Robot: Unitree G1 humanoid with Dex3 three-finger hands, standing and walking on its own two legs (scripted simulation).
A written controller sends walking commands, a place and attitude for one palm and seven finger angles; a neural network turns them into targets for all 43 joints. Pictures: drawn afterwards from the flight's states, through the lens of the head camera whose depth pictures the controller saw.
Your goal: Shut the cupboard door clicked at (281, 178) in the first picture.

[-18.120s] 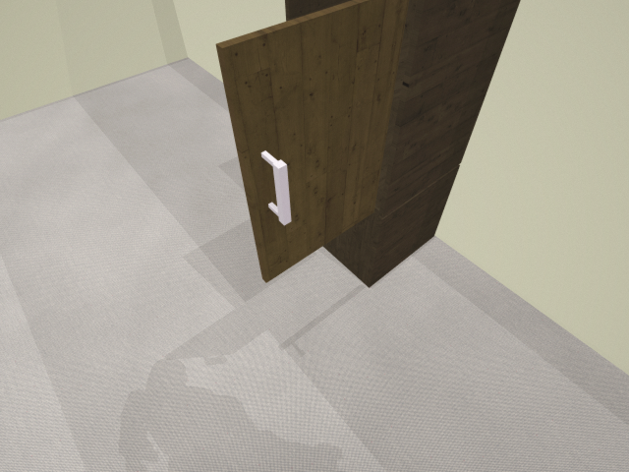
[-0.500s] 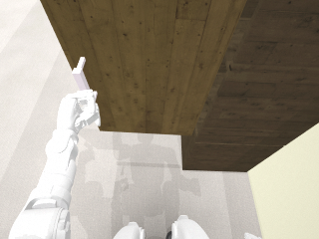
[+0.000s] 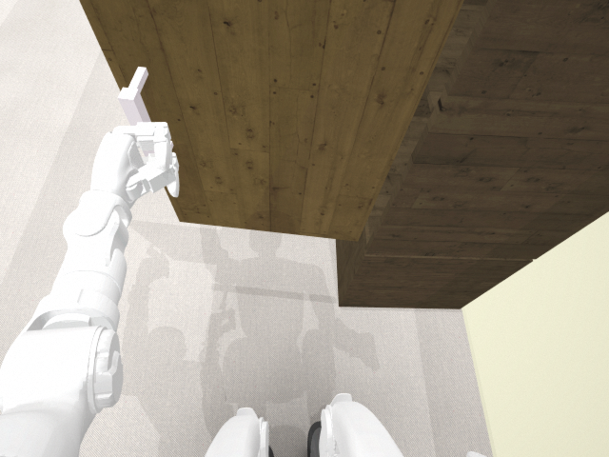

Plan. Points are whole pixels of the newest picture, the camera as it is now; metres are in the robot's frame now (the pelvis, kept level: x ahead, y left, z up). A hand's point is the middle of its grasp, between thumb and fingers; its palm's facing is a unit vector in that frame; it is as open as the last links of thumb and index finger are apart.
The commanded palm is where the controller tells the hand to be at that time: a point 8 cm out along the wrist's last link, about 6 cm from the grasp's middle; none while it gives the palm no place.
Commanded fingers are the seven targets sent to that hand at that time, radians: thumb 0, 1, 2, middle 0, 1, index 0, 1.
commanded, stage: push the door shut along its arc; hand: left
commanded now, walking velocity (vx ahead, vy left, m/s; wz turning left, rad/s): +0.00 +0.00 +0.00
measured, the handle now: (151, 126) +0.54 +0.19 +0.06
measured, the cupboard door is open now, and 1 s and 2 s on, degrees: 85 71 58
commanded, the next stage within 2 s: pull the fist back off the door in 1.38 s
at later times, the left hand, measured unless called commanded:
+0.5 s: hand (201, 132) +0.53 +0.12 +0.06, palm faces -0.29 -0.96 -0.01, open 3.1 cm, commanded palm +0.53 +0.16 +0.06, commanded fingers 0.00 0.90 0.90 -1.30 -1.50 -1.30 -1.50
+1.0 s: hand (228, 106) +0.58 +0.09 +0.07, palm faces -0.39 -0.92 -0.02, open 2.9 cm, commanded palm +0.59 +0.11 +0.06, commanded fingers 0.00 0.90 0.90 -1.30 -1.50 -1.30 -1.50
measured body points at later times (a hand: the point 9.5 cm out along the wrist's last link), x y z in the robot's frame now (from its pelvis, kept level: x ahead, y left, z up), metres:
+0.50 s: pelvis +0.00 +0.01 -0.01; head +0.15 +0.03 +0.41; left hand +0.54 +0.18 +0.07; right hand -0.02 -0.26 -0.11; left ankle +0.00 +0.07 -0.65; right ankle +0.04 -0.09 -0.65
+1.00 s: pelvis +0.01 +0.01 -0.02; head +0.18 +0.02 +0.39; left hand +0.59 +0.14 +0.07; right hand -0.03 -0.26 -0.12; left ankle +0.00 +0.07 -0.65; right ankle +0.04 -0.09 -0.65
